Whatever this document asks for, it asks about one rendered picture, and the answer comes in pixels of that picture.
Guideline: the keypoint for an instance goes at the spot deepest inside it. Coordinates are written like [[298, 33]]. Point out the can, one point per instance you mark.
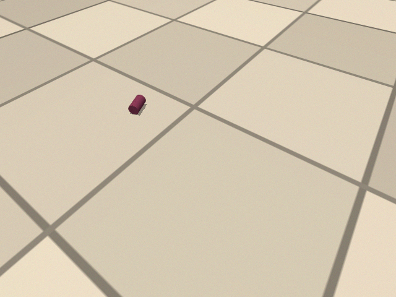
[[137, 104]]

